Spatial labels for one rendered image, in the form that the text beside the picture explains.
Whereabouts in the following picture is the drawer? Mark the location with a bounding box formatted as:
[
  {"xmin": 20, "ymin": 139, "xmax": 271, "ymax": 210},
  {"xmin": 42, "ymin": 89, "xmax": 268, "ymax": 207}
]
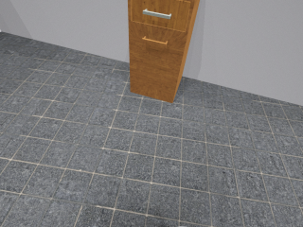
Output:
[{"xmin": 131, "ymin": 0, "xmax": 191, "ymax": 31}]

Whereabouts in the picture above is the handle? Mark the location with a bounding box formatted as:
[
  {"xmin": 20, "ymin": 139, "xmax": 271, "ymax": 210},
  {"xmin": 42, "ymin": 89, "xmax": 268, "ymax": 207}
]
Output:
[
  {"xmin": 142, "ymin": 38, "xmax": 167, "ymax": 46},
  {"xmin": 142, "ymin": 9, "xmax": 171, "ymax": 19}
]

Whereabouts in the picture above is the cabinet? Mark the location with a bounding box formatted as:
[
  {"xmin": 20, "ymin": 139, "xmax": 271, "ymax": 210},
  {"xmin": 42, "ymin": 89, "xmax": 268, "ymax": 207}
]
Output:
[{"xmin": 128, "ymin": 0, "xmax": 200, "ymax": 103}]

